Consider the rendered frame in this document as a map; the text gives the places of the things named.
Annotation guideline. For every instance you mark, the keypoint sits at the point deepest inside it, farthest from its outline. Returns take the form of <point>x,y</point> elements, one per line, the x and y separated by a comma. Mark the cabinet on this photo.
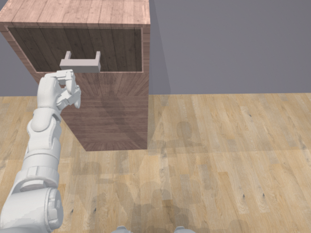
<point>113,113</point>

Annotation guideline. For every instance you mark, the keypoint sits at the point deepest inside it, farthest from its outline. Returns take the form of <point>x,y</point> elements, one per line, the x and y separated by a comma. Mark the robot left hand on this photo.
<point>51,95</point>

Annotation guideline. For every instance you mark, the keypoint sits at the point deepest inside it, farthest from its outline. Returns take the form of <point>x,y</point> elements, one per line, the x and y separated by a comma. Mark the robot left upper arm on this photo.
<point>35,211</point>

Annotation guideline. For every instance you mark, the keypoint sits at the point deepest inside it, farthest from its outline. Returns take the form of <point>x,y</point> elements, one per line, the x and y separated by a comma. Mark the robot left forearm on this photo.
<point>41,160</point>

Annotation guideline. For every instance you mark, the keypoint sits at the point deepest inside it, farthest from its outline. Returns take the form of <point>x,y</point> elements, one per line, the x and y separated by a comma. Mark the drawer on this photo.
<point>45,46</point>

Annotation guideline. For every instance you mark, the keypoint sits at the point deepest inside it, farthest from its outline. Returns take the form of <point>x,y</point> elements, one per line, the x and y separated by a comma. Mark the handle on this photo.
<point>81,65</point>

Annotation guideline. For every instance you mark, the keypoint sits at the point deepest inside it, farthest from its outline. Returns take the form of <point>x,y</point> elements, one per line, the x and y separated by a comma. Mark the left robot shin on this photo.
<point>121,227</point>

